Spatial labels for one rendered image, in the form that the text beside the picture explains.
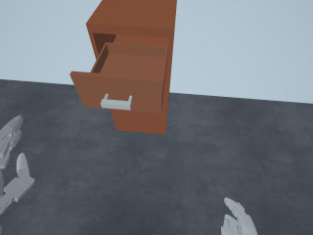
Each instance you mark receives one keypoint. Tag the drawer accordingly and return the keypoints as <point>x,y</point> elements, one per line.
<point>123,70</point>

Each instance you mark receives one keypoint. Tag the left robot hand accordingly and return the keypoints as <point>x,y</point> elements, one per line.
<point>10,135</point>

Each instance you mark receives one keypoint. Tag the right robot hand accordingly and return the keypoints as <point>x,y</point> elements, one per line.
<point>242,226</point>

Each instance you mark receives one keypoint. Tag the handle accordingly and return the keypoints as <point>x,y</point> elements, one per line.
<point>116,104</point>

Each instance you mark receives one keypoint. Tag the cabinet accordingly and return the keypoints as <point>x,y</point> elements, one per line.
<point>140,22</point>

